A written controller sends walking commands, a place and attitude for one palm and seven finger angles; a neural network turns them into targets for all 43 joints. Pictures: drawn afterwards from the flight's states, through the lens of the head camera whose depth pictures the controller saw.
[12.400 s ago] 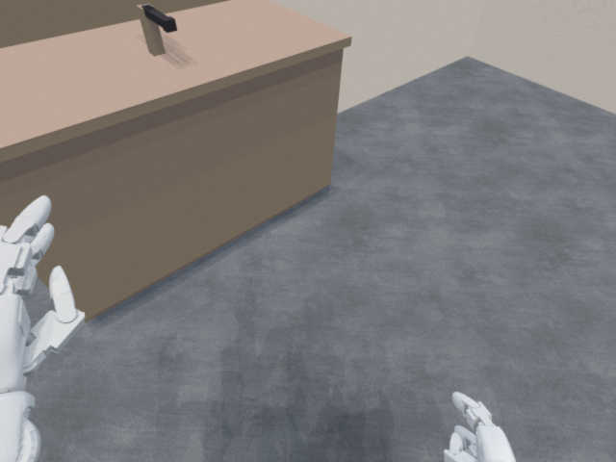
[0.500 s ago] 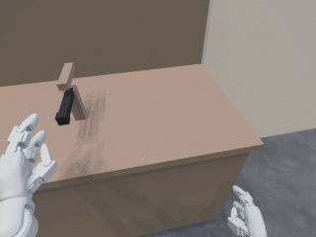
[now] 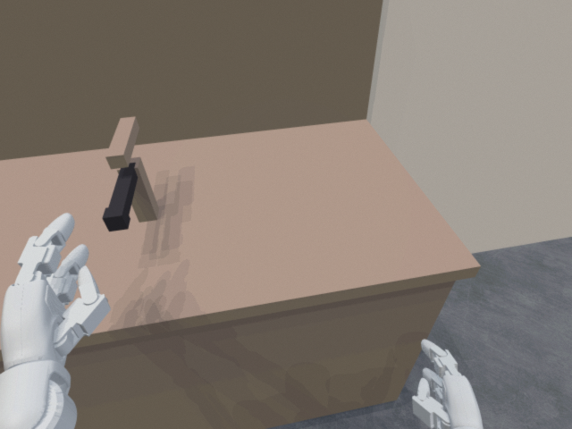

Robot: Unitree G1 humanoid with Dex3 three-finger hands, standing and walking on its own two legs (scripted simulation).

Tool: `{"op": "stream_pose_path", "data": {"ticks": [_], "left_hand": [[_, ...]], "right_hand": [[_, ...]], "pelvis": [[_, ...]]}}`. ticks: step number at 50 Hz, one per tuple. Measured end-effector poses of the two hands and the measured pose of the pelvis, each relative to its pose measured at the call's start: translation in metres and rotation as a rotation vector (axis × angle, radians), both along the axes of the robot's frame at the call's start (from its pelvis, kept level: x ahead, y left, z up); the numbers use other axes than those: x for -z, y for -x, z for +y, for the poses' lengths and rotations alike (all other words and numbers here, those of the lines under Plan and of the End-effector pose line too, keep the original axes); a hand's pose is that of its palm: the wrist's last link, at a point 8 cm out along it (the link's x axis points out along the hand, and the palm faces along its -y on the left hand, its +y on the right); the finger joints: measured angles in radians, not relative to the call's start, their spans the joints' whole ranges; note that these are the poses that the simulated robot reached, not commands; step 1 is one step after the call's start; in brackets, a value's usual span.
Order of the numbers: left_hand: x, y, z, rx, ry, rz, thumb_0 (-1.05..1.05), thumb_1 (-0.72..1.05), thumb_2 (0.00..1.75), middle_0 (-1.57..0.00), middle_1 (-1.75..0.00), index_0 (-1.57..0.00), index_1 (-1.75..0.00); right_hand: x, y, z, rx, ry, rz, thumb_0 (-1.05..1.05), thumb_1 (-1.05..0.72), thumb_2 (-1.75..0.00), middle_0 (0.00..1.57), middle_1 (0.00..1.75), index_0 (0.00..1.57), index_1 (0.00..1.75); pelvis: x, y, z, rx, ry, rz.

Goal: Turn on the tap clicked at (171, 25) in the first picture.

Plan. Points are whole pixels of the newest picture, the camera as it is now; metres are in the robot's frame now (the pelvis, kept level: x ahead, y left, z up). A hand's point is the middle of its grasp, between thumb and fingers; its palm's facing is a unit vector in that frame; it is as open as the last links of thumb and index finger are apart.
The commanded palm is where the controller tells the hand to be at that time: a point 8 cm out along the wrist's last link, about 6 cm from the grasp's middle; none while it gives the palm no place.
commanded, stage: turn the palm inward beside the body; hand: left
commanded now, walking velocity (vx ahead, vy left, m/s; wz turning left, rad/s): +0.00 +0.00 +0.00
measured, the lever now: (116, 218) +0.35 +0.32 +0.13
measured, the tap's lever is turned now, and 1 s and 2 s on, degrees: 0 0 0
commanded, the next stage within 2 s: reach beside the lever's end, fingers flat in 0.30 s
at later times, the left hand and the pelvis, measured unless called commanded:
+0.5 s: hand (114, 300) +0.19 +0.22 +0.17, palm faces +0.49 -0.86 -0.12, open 7.4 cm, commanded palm +0.14 +0.26 +0.17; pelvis +0.00 -0.01 +0.00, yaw +0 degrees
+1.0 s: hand (104, 277) +0.23 +0.26 +0.15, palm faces +0.53 -0.84 -0.11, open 7.5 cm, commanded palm +0.18 +0.30 +0.15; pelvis +0.00 -0.01 +0.00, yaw +0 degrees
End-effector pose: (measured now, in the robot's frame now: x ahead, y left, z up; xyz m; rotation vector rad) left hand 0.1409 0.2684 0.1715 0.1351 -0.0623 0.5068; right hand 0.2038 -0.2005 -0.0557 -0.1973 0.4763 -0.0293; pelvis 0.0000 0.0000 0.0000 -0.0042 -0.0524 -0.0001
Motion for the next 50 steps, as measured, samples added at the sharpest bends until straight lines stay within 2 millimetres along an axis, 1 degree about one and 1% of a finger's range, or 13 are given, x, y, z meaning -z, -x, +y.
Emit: {"op": "stream_pose_path", "data": {"ticks": [11,24,38,50], "left_hand": [[-0.001,-0.003,-0.008,-0.001,-0.004,0.008,0.01,0.89,0.90,-0.20,-0.30,-0.20,-0.30],[0.001,-0.003,-0.012,-0.004,-0.001,0.008,0.01,0.89,0.90,-0.20,-0.30,-0.20,-0.30],[0.008,-0.017,0.007,-0.038,0.008,0.016,0.01,0.89,0.90,-0.20,-0.30,-0.20,-0.30],[0.016,-0.040,0.027,-0.057,0.027,0.032,0.01,0.89,0.90,-0.20,-0.29,-0.20,-0.29]], "right_hand": [[-0.001,-0.004,-0.007,0.003,-0.004,-0.003,0.01,-0.90,-0.90,0.20,0.30,0.20,0.30],[0.002,-0.001,-0.018,0.014,-0.002,0.004,0.01,-0.90,-0.90,0.20,0.30,0.20,0.30],[0.006,0.008,-0.025,0.043,0.006,0.030,0.01,-0.90,-0.90,0.20,0.30,0.20,0.30],[0.010,0.016,-0.028,0.072,0.021,0.067,0.01,-0.90,-0.90,0.20,0.30,0.20,0.30]], "pelvis": [[-0.001,-0.003,-0.006,0.001,-0.001,-0.003],[-0.001,-0.004,-0.012,0.000,-0.002,-0.006],[-0.002,0.000,-0.015,0.002,-0.002,-0.004],[-0.004,0.000,-0.010,0.007,-0.001,0.011]]}}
